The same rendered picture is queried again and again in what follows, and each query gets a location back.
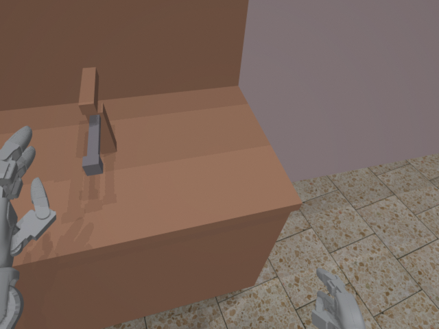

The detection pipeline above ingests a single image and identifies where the tap lever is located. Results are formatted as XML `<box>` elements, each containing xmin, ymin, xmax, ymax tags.
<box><xmin>82</xmin><ymin>114</ymin><xmax>103</xmax><ymax>176</ymax></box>

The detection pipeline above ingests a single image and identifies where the left robot hand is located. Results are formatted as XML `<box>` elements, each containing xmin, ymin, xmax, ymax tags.
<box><xmin>0</xmin><ymin>126</ymin><xmax>56</xmax><ymax>268</ymax></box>

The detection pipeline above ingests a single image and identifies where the counter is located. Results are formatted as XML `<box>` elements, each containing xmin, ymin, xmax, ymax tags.
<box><xmin>0</xmin><ymin>0</ymin><xmax>302</xmax><ymax>329</ymax></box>

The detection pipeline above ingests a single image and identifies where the robot left forearm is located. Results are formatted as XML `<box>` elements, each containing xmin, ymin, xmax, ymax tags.
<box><xmin>0</xmin><ymin>267</ymin><xmax>24</xmax><ymax>329</ymax></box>

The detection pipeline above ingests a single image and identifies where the right robot hand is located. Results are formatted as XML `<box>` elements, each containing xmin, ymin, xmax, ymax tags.
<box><xmin>311</xmin><ymin>268</ymin><xmax>366</xmax><ymax>329</ymax></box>

